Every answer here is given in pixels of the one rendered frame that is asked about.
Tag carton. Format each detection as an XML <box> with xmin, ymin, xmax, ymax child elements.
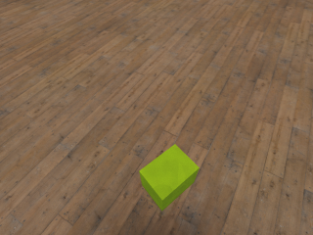
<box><xmin>139</xmin><ymin>144</ymin><xmax>200</xmax><ymax>211</ymax></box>

